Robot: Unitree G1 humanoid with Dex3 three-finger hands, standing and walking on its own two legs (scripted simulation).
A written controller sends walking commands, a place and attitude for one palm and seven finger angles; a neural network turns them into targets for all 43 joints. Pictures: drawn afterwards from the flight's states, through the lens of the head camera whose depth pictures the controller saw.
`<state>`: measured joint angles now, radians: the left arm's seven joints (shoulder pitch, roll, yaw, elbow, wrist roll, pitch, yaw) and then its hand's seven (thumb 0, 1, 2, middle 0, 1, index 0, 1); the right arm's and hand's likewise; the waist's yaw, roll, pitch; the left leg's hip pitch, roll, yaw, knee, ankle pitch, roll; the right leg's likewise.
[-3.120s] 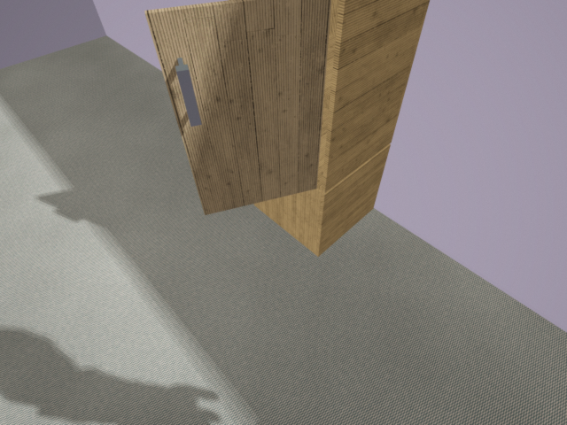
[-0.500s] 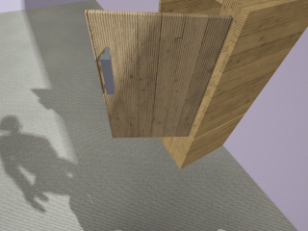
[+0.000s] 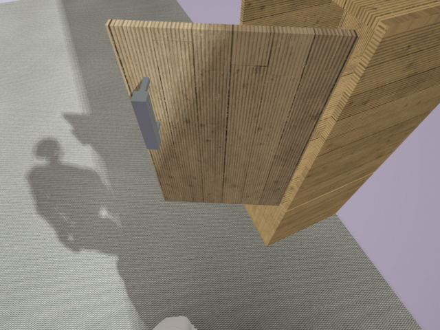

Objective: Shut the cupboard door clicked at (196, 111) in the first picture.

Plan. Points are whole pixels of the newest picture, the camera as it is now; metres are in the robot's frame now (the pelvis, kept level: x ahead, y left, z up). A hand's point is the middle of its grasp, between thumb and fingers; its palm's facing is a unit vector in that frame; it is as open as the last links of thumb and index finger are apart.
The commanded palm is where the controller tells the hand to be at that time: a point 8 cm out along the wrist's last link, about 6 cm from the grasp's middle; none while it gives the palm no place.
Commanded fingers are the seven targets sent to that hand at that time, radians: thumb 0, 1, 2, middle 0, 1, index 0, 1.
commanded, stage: come to a stop and stand still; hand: left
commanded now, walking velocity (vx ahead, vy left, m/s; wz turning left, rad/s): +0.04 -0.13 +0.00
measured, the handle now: (149, 114) +0.47 +0.18 +0.09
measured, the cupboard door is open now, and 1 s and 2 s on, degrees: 63 63 63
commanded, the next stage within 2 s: look again from close up in 1.38 s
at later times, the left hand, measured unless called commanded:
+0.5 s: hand out of the picture +0.02 +0.17 -0.17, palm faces -0.04 -0.97 -0.22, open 7.4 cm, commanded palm none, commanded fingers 0.00 0.90 0.90 -0.20 -0.30 -0.20 -0.30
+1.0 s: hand out of the picture +0.00 +0.13 -0.17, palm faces +0.00 -0.98 -0.20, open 7.3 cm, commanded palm none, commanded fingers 0.00 0.90 0.90 -0.20 -0.30 -0.20 -0.30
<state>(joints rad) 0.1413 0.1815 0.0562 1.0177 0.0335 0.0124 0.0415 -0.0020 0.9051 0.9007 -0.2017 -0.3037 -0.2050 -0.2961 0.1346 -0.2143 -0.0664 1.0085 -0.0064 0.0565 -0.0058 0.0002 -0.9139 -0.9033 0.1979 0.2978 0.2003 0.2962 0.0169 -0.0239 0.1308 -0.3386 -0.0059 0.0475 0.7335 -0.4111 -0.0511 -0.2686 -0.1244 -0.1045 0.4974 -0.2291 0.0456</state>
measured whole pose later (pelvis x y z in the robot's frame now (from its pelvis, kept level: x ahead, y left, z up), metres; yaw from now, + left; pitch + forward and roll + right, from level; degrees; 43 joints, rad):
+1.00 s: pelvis +0.01 -0.04 +0.00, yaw -2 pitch -1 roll +1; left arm 0.27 0.13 0.01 1.15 0.00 -0.01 0.04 0.00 0.92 0.90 -0.20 -0.30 -0.20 -0.30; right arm 0.29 -0.12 -0.01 1.17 -0.01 0.01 -0.04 0.00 -0.91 -0.90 0.20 0.30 0.20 0.30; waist -0.01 0.01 0.06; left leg -0.15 0.08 0.07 0.40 -0.22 -0.06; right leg -0.07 0.04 -0.05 0.38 -0.30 -0.06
